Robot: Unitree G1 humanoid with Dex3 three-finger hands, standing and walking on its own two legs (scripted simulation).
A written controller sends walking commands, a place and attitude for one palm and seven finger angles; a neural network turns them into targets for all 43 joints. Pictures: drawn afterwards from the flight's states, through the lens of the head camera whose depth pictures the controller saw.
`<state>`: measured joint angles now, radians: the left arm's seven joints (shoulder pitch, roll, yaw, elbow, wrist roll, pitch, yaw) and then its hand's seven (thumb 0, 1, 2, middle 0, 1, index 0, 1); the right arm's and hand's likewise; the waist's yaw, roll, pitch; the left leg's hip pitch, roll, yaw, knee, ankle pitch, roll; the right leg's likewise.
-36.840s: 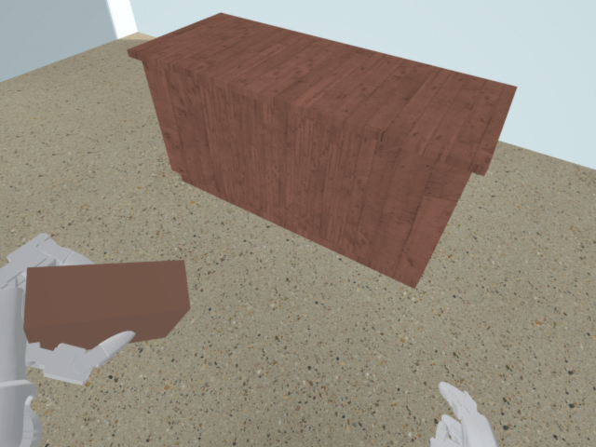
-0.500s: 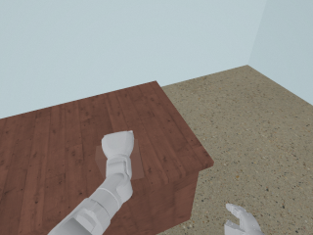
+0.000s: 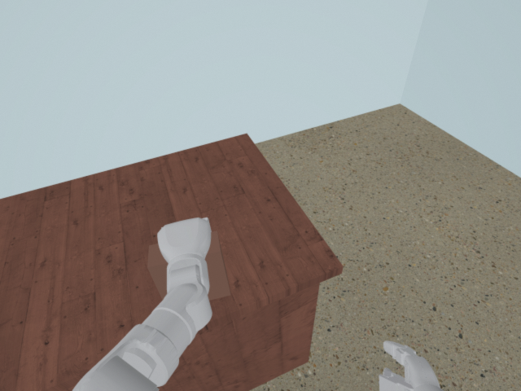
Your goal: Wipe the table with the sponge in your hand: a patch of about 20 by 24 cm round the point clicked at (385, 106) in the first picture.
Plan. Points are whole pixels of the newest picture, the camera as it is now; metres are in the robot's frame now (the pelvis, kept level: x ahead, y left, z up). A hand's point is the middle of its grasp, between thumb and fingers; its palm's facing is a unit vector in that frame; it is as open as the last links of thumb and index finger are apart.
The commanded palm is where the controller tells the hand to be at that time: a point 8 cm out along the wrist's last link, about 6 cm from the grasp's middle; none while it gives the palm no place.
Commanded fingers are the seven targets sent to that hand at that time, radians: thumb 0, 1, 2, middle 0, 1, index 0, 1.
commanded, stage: wipe forward along the third lane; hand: left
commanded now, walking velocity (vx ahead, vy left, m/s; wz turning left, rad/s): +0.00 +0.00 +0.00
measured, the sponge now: (194, 279) +0.33 +0.17 -0.04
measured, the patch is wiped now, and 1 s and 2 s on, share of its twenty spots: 0.75 0.80 1.00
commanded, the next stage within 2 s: wipe back along the third lane in 1.38 s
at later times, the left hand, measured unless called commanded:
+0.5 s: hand (191, 238) +0.38 +0.18 +0.02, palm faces -0.08 -0.02 -1.00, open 9.6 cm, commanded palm +0.37 +0.19 +0.05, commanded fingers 0.00 0.10 1.30 -1.20 -1.60 -1.20 -1.60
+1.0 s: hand (188, 218) +0.43 +0.20 +0.01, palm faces -0.11 -0.01 -0.99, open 9.6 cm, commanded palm +0.43 +0.21 +0.05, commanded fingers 0.00 0.10 1.30 -1.20 -1.60 -1.20 -1.60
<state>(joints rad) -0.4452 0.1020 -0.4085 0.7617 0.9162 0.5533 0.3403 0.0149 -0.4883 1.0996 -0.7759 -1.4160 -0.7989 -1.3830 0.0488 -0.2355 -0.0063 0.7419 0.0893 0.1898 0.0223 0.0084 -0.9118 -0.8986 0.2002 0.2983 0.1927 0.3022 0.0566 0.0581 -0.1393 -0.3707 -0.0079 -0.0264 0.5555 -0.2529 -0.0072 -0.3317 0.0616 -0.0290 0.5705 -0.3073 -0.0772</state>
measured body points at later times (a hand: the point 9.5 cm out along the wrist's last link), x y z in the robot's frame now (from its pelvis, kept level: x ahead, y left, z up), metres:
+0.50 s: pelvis -0.02 +0.00 -0.01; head -0.01 -0.03 +0.44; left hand +0.38 +0.18 +0.07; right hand +0.11 -0.25 -0.14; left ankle +0.02 +0.13 -0.73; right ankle -0.01 -0.07 -0.73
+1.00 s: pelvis -0.02 +0.00 -0.02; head +0.03 -0.01 +0.43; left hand +0.43 +0.20 +0.07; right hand +0.05 -0.26 -0.15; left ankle +0.02 +0.13 -0.73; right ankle -0.01 -0.07 -0.73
